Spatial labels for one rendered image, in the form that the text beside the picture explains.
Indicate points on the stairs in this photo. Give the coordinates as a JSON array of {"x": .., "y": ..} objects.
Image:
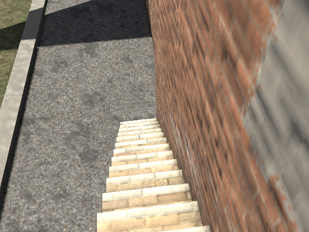
[{"x": 145, "y": 191}]

